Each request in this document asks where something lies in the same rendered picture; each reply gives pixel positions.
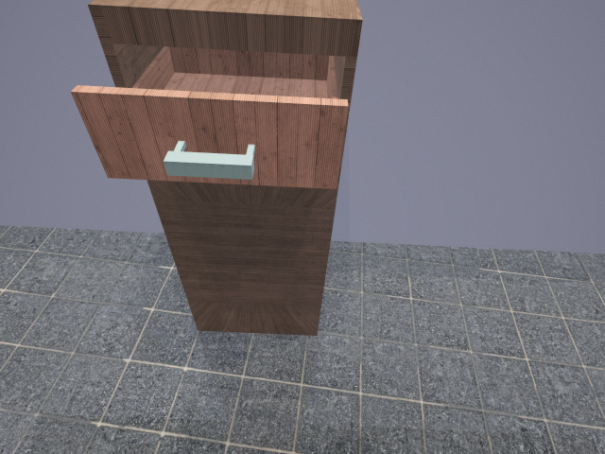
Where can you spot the drawer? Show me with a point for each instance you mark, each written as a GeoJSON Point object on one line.
{"type": "Point", "coordinates": [221, 101]}

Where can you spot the handle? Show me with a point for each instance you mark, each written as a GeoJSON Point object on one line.
{"type": "Point", "coordinates": [209, 165]}

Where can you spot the cabinet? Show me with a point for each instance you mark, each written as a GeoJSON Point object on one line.
{"type": "Point", "coordinates": [251, 258]}

